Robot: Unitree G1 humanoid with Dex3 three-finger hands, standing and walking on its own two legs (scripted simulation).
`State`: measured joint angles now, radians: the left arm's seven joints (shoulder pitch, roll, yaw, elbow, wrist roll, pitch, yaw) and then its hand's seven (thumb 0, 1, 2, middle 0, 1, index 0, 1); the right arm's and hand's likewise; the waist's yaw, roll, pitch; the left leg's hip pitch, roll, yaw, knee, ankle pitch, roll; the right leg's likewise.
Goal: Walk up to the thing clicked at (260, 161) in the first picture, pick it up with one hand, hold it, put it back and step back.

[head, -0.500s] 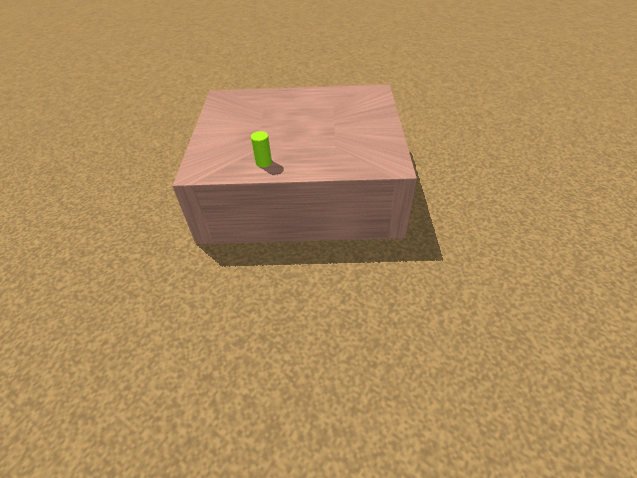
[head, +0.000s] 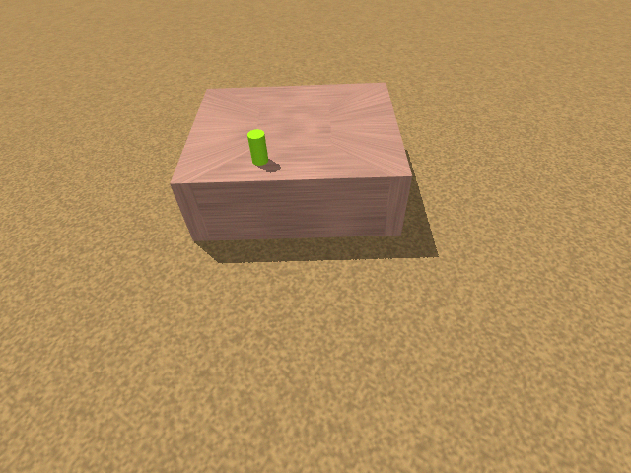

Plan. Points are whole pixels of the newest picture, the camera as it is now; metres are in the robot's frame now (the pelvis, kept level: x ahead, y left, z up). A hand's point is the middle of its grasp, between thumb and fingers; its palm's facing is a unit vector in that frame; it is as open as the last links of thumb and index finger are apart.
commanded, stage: stand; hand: left
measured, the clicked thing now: (258, 147) +1.33 +0.25 -0.39
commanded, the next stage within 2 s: walk up in 0.62 s
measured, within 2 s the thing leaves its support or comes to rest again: neither
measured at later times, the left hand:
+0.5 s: hand out of the picture +0.08 +0.25 -0.15, palm faces -0.02 -0.94 -0.34, open 7.4 cm
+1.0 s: hand out of the picture +0.08 +0.35 -0.18, palm faces +0.03 -0.93 -0.38, open 7.4 cm
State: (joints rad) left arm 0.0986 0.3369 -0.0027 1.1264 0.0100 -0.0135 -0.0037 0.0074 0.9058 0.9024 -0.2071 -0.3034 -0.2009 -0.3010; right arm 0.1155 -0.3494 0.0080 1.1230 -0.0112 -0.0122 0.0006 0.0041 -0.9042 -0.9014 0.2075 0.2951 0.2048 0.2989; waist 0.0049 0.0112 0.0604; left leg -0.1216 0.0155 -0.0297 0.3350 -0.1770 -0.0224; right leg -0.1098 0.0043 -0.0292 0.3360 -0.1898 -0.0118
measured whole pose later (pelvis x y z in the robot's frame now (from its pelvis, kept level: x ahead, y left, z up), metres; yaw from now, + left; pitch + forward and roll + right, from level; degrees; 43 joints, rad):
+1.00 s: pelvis +0.09 +0.05 -0.02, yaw +1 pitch -3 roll +0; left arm 0.32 0.45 0.08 1.02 0.03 -0.02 -0.05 0.01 0.90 0.90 -0.21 -0.30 -0.20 -0.30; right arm 0.20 -0.42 -0.11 0.98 -0.05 -0.06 0.07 0.01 -0.90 -0.90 0.21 0.30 0.20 0.30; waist 0.05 -0.04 0.08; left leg -0.33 0.03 0.05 0.59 -0.19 0.00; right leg -0.07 -0.08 -0.01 0.64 -0.47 -0.01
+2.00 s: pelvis +0.52 +0.06 -0.02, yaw +0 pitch -3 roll -2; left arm 0.34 0.43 0.04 0.89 0.01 -0.04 -0.03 0.01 0.91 0.90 -0.21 -0.30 -0.20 -0.30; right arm 0.25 -0.40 -0.07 0.82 -0.02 -0.08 0.06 0.00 -0.90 -0.90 0.21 0.30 0.21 0.30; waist 0.01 -0.03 0.09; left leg -0.36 0.05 0.08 0.66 -0.25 0.04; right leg -0.32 -0.02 0.00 1.08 -0.47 -0.05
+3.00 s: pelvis +0.82 +0.04 -0.02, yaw +0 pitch -2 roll -1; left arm 0.26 0.41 0.01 0.87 0.00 -0.02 0.00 0.01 0.91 0.90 -0.21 -0.30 -0.20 -0.30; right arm 0.22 -0.36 -0.03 0.86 -0.01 -0.05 0.03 0.00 -0.90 -0.90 0.21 0.30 0.21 0.30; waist 0.01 -0.03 0.13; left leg -0.35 0.04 0.04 0.60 -0.22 0.02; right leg -0.35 -0.01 -0.02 0.95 -0.54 -0.03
